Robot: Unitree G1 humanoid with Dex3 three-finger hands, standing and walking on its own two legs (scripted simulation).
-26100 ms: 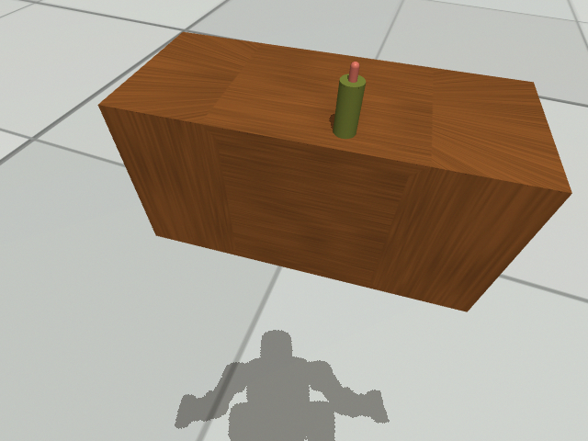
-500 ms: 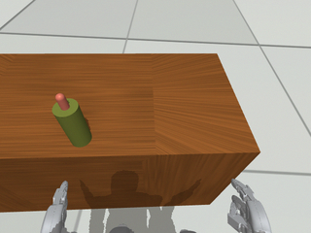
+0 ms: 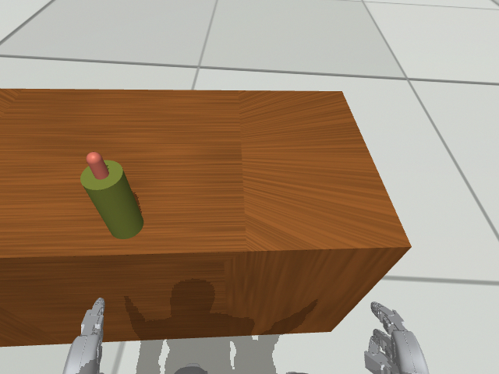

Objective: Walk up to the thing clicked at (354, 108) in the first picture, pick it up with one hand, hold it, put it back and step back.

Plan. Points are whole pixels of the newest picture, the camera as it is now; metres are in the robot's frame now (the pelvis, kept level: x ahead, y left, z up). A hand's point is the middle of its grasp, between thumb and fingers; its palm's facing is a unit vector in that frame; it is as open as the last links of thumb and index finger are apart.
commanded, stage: home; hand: left
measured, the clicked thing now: (111, 194) +0.42 +0.24 +0.04
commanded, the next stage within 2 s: stand in 0.38 s
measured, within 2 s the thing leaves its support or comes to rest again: neither
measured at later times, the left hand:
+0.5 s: hand out of the picture +0.10 +0.25 -0.11, palm faces -0.04 -0.92 -0.39, open 17.4 cm
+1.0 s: hand out of the picture +0.03 +0.26 -0.10, palm faces -0.03 -0.94 -0.34, open 8.3 cm
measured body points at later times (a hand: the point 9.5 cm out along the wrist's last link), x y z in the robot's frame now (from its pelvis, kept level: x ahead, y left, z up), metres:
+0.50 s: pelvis +0.00 +0.00 +0.02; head +0.01 +0.00 +0.47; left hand +0.10 +0.29 -0.08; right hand +0.10 -0.30 -0.09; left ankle +0.02 +0.13 -0.68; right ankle -0.02 -0.13 -0.68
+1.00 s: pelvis -0.02 +0.01 +0.06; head -0.03 +0.01 +0.51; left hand +0.03 +0.31 -0.08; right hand +0.04 -0.28 -0.07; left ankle +0.02 +0.13 -0.68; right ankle -0.02 -0.13 -0.68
